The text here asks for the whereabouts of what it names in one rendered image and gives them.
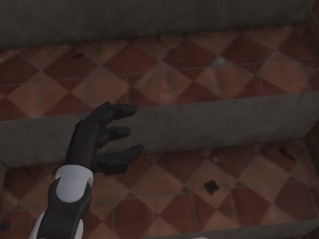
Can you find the robot left forearm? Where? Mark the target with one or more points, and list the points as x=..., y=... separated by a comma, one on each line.
x=69, y=199

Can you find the left robot hand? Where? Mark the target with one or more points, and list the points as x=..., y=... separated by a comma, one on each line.
x=92, y=133

